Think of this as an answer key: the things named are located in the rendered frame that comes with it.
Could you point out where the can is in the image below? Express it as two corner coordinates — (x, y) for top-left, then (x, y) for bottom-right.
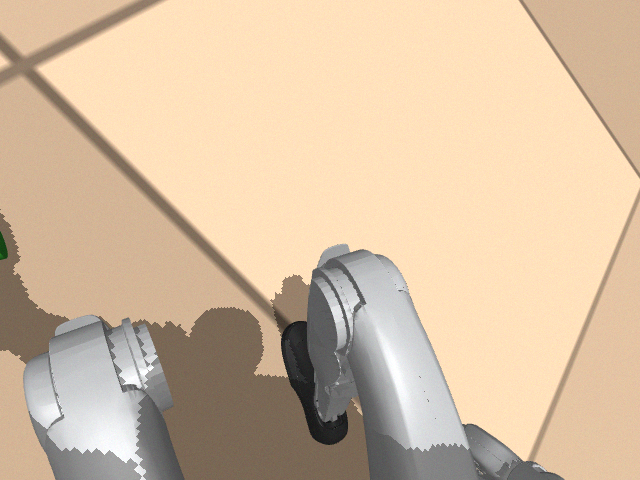
(0, 231), (8, 260)

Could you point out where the right robot foot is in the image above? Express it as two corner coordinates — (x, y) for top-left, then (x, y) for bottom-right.
(281, 321), (348, 445)

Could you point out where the right robot hand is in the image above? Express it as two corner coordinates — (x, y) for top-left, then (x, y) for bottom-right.
(462, 424), (524, 480)

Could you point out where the right robot arm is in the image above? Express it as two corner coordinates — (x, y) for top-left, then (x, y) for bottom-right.
(507, 461), (565, 480)

